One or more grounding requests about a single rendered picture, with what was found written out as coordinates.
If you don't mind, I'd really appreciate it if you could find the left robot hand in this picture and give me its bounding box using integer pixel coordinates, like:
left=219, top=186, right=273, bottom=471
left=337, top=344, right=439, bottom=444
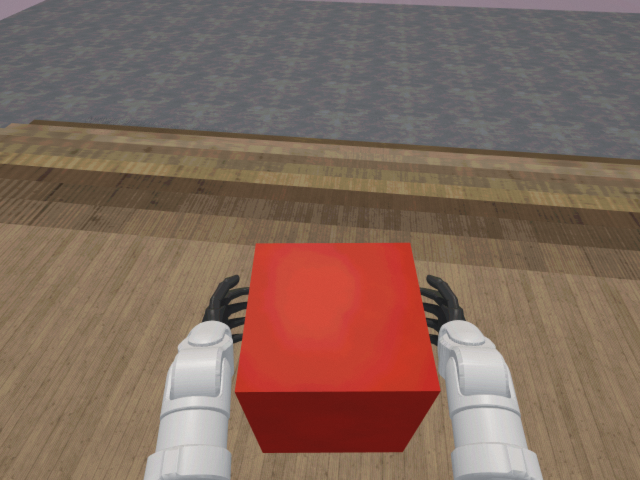
left=202, top=275, right=250, bottom=344

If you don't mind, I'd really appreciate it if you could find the robot right forearm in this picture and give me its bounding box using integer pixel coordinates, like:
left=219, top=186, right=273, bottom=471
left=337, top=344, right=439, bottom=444
left=438, top=320, right=543, bottom=480

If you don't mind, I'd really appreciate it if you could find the carton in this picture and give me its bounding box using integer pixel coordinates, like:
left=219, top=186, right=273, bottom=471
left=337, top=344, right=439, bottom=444
left=235, top=243, right=441, bottom=453

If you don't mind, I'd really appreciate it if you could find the robot left forearm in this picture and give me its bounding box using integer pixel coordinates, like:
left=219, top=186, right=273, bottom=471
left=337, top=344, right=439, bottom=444
left=144, top=321, right=234, bottom=480

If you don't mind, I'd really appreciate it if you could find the right robot hand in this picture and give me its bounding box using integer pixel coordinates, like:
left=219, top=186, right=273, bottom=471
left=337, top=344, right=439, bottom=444
left=419, top=275, right=466, bottom=347

